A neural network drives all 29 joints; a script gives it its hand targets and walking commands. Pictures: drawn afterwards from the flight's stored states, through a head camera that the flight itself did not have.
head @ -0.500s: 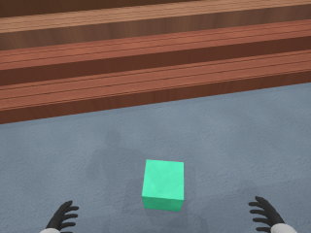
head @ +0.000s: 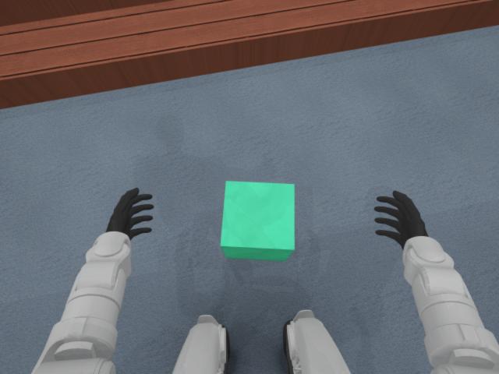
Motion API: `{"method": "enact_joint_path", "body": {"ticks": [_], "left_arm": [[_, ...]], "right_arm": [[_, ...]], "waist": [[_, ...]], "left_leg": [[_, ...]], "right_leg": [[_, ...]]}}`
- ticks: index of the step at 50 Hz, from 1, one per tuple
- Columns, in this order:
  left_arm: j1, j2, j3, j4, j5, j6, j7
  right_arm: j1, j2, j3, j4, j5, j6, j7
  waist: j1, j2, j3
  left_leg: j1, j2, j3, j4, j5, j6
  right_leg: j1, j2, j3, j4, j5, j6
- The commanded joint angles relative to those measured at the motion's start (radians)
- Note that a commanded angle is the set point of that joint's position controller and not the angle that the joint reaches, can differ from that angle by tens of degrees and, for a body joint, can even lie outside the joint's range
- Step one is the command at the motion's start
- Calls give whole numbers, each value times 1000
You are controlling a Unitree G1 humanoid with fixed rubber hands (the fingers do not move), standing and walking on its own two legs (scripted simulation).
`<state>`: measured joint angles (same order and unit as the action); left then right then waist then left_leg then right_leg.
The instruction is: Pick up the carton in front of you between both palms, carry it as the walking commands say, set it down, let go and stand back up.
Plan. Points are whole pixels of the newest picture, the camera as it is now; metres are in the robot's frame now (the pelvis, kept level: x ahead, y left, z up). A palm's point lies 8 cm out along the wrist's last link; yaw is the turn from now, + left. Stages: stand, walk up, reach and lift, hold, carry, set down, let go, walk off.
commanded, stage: reach and lift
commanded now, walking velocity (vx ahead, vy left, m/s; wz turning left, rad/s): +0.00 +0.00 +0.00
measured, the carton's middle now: (257, 224) +0.48 -0.03 -0.57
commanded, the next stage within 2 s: none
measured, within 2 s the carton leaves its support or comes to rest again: neither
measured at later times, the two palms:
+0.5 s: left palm (167, 161) +0.52 +0.17 -0.15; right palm (356, 171) +0.48 -0.22 -0.15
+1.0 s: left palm (189, 205) +0.50 +0.16 -0.38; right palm (331, 211) +0.46 -0.22 -0.38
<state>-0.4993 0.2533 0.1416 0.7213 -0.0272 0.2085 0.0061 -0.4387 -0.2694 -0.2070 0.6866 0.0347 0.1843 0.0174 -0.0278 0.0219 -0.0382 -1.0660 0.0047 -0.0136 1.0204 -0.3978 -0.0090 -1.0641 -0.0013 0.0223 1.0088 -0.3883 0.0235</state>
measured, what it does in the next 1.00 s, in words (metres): lowers itself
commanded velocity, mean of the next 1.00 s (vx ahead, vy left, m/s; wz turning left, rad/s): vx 0.00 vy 0.00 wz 0.00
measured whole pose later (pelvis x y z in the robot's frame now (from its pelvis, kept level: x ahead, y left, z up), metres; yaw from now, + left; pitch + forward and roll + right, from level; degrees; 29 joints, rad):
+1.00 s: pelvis -0.05 +0.00 -0.22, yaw -1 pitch +50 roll -1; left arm -1.32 0.36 0.14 0.98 -0.10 0.12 0.10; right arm -1.24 -0.28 -0.27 0.91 0.12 0.09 -0.10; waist -0.06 0.01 0.06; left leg -2.17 -0.05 -0.06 1.83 -0.54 -0.04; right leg -2.16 0.05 0.05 1.81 -0.53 0.06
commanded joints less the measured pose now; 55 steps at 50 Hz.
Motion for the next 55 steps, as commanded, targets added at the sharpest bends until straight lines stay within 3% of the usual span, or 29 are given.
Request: {"method": "enact_joint_path", "body": {"ticks": [1,7,12,18,22,26,30,34,38,44,49,55], "left_arm": [[-271,122,48,-37,6,-2,4],[-640,168,80,59,15,15,2],[-895,204,94,146,18,19,-2],[-1056,214,132,218,54,-2,-7],[-1045,198,168,185,104,-27,-13],[-991,141,200,149,139,-66,-18],[-931,85,222,144,161,-102,-13],[-880,58,225,165,166,-122,7],[-896,83,182,159,121,-135,34],[-1023,176,46,117,-17,-132,80],[-1142,228,-20,135,-98,-106,99],[-1264,265,-43,258,-137,-87,100]], "right_arm": [[-266,-126,-47,-62,5,-3,-11],[-600,-121,-78,4,7,27,-39],[-827,-116,-113,68,0,41,-67],[-976,-94,-180,105,-47,20,-77],[-955,-68,-213,63,-84,-9,-75],[-898,-16,-242,36,-112,-54,-59],[-841,28,-271,49,-143,-96,-44],[-805,30,-280,88,-151,-121,-45],[-826,-4,-247,104,-113,-136,-62],[-937,-103,-123,98,26,-132,-102],[-1051,-163,-49,115,112,-106,-126],[-1205,-188,-16,208,146,-81,-138]], "waist": [[-4,-22,-607],[-16,-25,-673],[-33,0,-779],[-50,21,-911],[-56,29,-1064],[-48,35,-1054],[-43,40,-988],[-40,44,-938],[-44,42,-980],[-53,60,-1180],[-52,76,-1197],[-46,41,-1028]], "left_leg": [[272,-48,6,-68,350,-35],[138,-54,35,-71,101,-32],[88,-61,49,-49,54,-32],[49,-79,53,-5,145,-28],[95,-92,54,15,339,-27],[55,-91,38,52,502,-26],[-52,-82,19,133,570,-29],[-187,-76,11,261,536,-38],[-297,-80,16,408,498,-43],[-297,-82,38,627,459,-47],[-330,-70,53,739,298,-47],[-485,-49,58,825,76,-41]], "right_leg": [[200,50,-50,-69,361,30],[146,48,-65,-72,144,42],[110,54,-76,-52,82,40],[72,66,-85,-7,180,42],[123,76,-86,18,395,41],[49,78,-77,56,559,36],[-116,74,-71,131,596,39],[-298,74,-72,252,534,46],[-392,75,-71,396,503,51],[-430,71,-86,608,465,57],[-495,58,-108,724,300,53],[-553,35,-107,813,105,46]]}}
